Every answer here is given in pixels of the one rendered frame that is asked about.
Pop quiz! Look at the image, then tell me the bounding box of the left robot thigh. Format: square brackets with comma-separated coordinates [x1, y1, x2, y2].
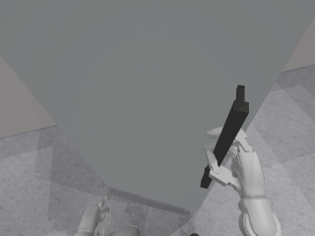
[112, 225, 144, 236]

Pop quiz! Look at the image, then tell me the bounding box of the handle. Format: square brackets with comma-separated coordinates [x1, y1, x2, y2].
[200, 85, 249, 189]

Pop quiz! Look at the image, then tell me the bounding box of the right robot hand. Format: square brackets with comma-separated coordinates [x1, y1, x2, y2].
[203, 126, 266, 200]

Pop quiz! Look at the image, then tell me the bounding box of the fridge door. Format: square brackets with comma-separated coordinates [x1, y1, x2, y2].
[0, 0, 315, 212]

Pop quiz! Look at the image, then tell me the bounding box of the left robot hand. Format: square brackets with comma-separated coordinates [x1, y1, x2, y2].
[78, 191, 114, 236]

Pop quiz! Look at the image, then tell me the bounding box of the robot right forearm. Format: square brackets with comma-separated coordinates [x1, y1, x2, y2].
[238, 197, 284, 236]

